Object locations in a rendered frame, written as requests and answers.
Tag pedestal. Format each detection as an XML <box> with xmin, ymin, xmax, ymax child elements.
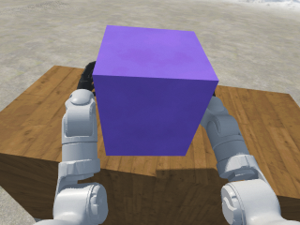
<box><xmin>0</xmin><ymin>65</ymin><xmax>300</xmax><ymax>225</ymax></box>

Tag left robot forearm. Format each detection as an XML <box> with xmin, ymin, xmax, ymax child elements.
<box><xmin>52</xmin><ymin>89</ymin><xmax>100</xmax><ymax>218</ymax></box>

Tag carton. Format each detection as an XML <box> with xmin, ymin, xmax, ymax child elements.
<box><xmin>92</xmin><ymin>24</ymin><xmax>219</xmax><ymax>157</ymax></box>

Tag robot left hand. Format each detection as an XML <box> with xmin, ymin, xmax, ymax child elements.
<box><xmin>76</xmin><ymin>61</ymin><xmax>96</xmax><ymax>97</ymax></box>

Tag robot left upper arm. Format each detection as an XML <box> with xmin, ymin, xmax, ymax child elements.
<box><xmin>33</xmin><ymin>182</ymin><xmax>109</xmax><ymax>225</ymax></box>

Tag right robot forearm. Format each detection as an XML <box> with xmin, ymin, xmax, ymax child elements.
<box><xmin>200</xmin><ymin>96</ymin><xmax>281</xmax><ymax>214</ymax></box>

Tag robot right upper arm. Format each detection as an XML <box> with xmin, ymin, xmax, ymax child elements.
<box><xmin>220</xmin><ymin>178</ymin><xmax>300</xmax><ymax>225</ymax></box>

